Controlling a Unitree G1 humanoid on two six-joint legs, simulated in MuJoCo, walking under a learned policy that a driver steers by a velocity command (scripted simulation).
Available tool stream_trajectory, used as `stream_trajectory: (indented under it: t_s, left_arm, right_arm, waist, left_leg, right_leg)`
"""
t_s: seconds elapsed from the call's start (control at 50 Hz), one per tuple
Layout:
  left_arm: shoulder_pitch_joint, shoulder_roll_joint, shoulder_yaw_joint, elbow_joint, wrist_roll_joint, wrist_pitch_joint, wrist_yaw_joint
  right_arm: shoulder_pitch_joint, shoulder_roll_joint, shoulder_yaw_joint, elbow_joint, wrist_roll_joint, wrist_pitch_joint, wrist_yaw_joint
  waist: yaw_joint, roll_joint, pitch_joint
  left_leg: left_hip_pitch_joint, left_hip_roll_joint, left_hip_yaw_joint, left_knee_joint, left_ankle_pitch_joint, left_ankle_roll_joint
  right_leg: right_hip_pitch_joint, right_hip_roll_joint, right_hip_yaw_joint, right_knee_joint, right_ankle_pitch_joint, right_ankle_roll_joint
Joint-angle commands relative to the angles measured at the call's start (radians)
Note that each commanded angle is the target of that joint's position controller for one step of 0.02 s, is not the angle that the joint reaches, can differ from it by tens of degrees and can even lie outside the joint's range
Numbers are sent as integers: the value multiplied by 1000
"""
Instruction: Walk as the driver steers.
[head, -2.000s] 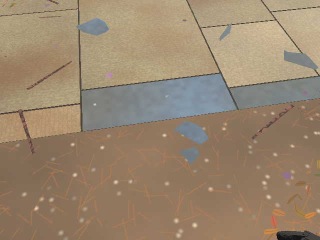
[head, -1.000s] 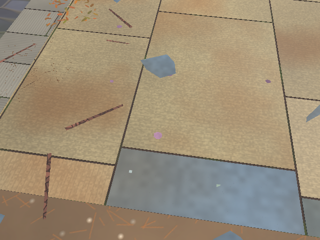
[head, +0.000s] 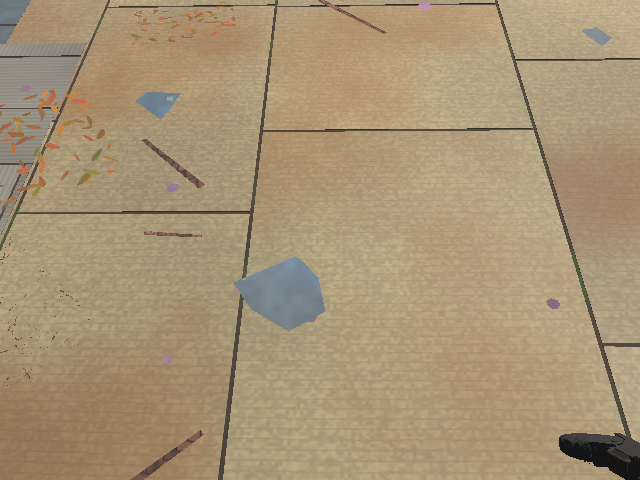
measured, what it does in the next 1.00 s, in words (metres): walks ahead: left foot, then right foot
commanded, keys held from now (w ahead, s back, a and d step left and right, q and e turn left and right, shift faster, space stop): w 0.22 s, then no key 0.78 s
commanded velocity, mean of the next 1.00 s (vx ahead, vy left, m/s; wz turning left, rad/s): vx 0.22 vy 0.00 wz -0.11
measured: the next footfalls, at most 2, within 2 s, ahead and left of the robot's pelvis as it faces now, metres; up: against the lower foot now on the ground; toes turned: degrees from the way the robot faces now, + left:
left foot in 0.08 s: +0.22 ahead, +0.14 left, +0.00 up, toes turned -5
right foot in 0.50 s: +0.41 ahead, -0.11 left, +0.00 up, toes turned -4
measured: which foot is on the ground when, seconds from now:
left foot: up 0.00-0.06, down 0.08-0.52, up 0.54-0.76, down 0.78-1.00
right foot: down 0.00-0.10, up 0.12-0.48, down 0.50-1.00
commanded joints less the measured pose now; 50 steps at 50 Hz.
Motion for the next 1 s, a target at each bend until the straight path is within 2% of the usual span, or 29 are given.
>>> stream_trajectory:
  t_s: [0.02, 0.06, 0.08, 0.1, 0.12, 0.14, 0.16, 0.18, 0.24, 0.3, 0.36, 0.44, 0.48, 0.5, 0.52, 0.54, 0.56, 0.58, 0.6, 0.62, 0.68, 0.74, 0.76, 0.78, 0.8, 0.82, 0.86, 0.92, 1.0]
  left_arm:
    - [26, 148, 39, -42, 5, -1, 9]
    - [16, 120, 29, -46, 13, 0, 5]
    - [9, 76, 11, -61, 24, -5, 0]
    - [149, 16, -9, -69, 5, -18, -1]
    - [152, 66, -8, -64, -6, -26, -1]
    - [47, 143, 12, -73, -10, -28, -3]
    - [-39, 142, 12, -93, -2, -27, -3]
    - [-87, 130, 11, -108, 13, -30, -6]
    - [-67, 81, 7, -102, 17, -25, -12]
    - [-106, 33, -12, -116, 34, -24, -10]
    - [-171, 22, -20, -117, 30, -27, -17]
    - [-241, 54, -8, -139, 31, -28, -29]
    - [-189, 72, 3, -120, 42, -32, -30]
    - [-148, 102, 14, -105, 49, -33, -24]
    - [-95, 174, 28, -108, 62, -32, -13]
    - [-77, 146, 15, -108, 71, -16, -5]
    - [-50, 70, -4, -92, 50, -2, -10]
    - [-84, 58, -11, -83, 36, 5, -17]
    - [-136, 59, -12, -84, 37, 8, -20]
    - [-198, 71, -11, -90, 39, 11, -22]
    - [-300, 83, -3, -90, 56, 22, -14]
    - [-303, 58, -9, -65, 43, 28, -6]
    - [-281, 40, -15, -49, 39, 27, -7]
    - [-251, 23, -21, -28, 41, 26, -8]
    - [-232, 31, -19, -21, 48, 26, -11]
    - [-225, 29, -16, -18, 45, 27, -7]
    - [-234, 40, -10, -1, 42, 27, 3]
    - [-206, 35, -8, 35, 42, 30, 8]
    - [-202, 34, -5, 75, 33, 29, 8]
  right_arm:
    - [-39, -111, -35, -73, 6, -29, 10]
    - [82, -138, -53, -41, -4, -37, 5]
    - [216, -182, -66, -27, -20, -41, -2]
    - [342, -277, -94, 10, -28, -29, -3]
    - [388, -226, -87, 39, 3, -20, 9]
    - [336, -157, -67, 30, 13, -17, 8]
    - [277, -134, -56, 20, 3, -10, 7]
    - [237, -112, -46, 22, -3, -5, 8]
    - [195, -88, -34, 32, -8, -9, 10]
    - [190, -132, -44, 56, -5, -7, 3]
    - [221, -154, -47, 85, 4, 13, -7]
    - [258, -160, -44, 125, 15, 33, -12]
    - [233, -157, -42, 131, 21, 41, -16]
    - [255, -138, -35, 139, 15, 39, -16]
    - [300, -99, -20, 129, -14, 29, -14]
    - [426, -23, 9, 153, -19, 25, -10]
    - [399, -71, 2, 162, -6, 40, -9]
    - [347, -116, -12, 149, 7, 59, -11]
    - [301, -114, -16, 147, 10, 80, -20]
    - [276, -111, -19, 144, 3, 101, -31]
    - [306, -72, -13, 172, -6, 126, -48]
    - [320, -45, -9, 202, -14, 120, -42]
    - [301, -49, -9, 199, -26, 120, -39]
    - [270, -72, -11, 182, -38, 120, -39]
    - [240, -125, -20, 165, -30, 120, -45]
    - [208, -143, -29, 181, -19, 118, -45]
    - [181, -81, -14, 186, -23, 99, -44]
    - [196, -72, -11, 207, -13, 75, -41]
    - [217, -74, -10, 234, -8, 75, -43]
  waist:
    - [-28, -136, -36]
    - [-96, -143, -86]
    - [-160, -84, -204]
    - [-139, 178, -349]
    - [-157, 262, -333]
    - [-175, 134, -179]
    - [-165, 58, -96]
    - [-146, 32, -29]
    - [-92, 82, -8]
    - [-81, 58, -28]
    - [-111, 68, -69]
    - [-121, 74, -77]
    - [-77, 58, -94]
    - [-65, 30, -115]
    - [-73, -77, -210]
    - [-96, -236, -334]
    - [-61, -243, -370]
    - [-63, -187, -290]
    - [-73, -138, -220]
    - [-90, -127, -158]
    - [-137, -181, -117]
    - [-150, -158, -134]
    - [-145, -141, -122]
    - [-130, -109, -83]
    - [-96, -40, -30]
    - [-74, 64, 10]
    - [-78, 71, 16]
    - [-84, 42, -16]
    - [-95, 3, -46]
  left_leg:
    - [142, -24, 31, -43, -32, 32]
    - [325, -24, 59, -98, -65, 90]
    - [546, 98, -53, -64, -78, 156]
    - [905, 305, -444, -94, -227, 328]
    - [925, 373, -695, -213, -474, 365]
    - [807, 335, -591, -235, -569, 320]
    - [687, 291, -459, -247, -496, 288]
    - [580, 249, -366, -275, -390, 283]
    - [441, 181, -208, -324, -96, 274]
    - [402, 167, -57, -301, 355, 285]
    - [396, 126, 36, -284, 420, 249]
    - [462, 152, 15, -214, 333, 221]
    - [466, 137, 9, -126, 272, 187]
    - [448, 94, 24, -49, 251, 155]
    - [343, 32, 61, 107, 41, 105]
    - [169, -32, 84, 329, -438, 41]
    - [135, -25, 39, 442, -726, 9]
    - [91, 0, 24, 485, -737, 0]
    - [72, 18, 32, 487, -701, -7]
    - [91, 33, 35, 442, -652, -16]
    - [290, 26, 74, 262, -485, -22]
    - [442, 2, 112, 52, -231, 6]
    - [473, 2, 110, -5, -190, 21]
    - [471, 42, 62, -58, -171, 45]
    - [402, 83, 30, -90, -256, 72]
    - [263, 64, 30, -116, -453, 94]
    - [202, 54, 32, -157, -463, 73]
    - [271, 42, 48, -122, -306, 55]
    - [321, 30, 63, -93, -191, 59]
  right_leg:
    - [-17, -262, 212, -17, 226, -117]
    - [-19, -220, 190, 108, 354, -82]
    - [-101, -171, 129, 332, 308, -50]
    - [-429, -26, -8, 676, 17, 29]
    - [-610, -42, -6, 830, -281, 43]
    - [-678, -91, 16, 892, -211, 38]
    - [-673, -129, -26, 882, -137, 38]
    - [-661, -157, -48, 822, -85, 40]
    - [-547, -201, -89, 692, -19, 56]
    - [-480, -194, -132, 507, 53, 93]
    - [-364, -156, -165, 310, 267, 97]
    - [-305, -130, -143, 172, 320, 66]
    - [-199, -115, -152, 71, 370, 35]
    - [-99, -128, -145, 24, 495, 10]
    - [104, -277, -19, 99, 914, -52]
    - [313, -470, 170, 136, 1101, -220]
    - [277, -493, 250, 88, 962, -265]
    - [193, -453, 231, 43, 736, -231]
    - [106, -421, 201, 7, 565, -193]
    - [-3, -397, 165, -37, 438, -169]
    - [-223, -312, 47, -99, 269, -127]
    - [-266, -272, -14, -84, 89, -97]
    - [-284, -249, -23, -83, -37, -61]
    - [-308, -223, -31, -76, -155, -12]
    - [-299, -180, -58, -51, -196, 26]
    - [-220, -135, -114, -17, -113, 52]
    - [-126, -137, -122, 44, 12, 50]
    - [-106, -141, -124, 67, 150, 35]
    - [-78, -145, -128, 86, 273, 36]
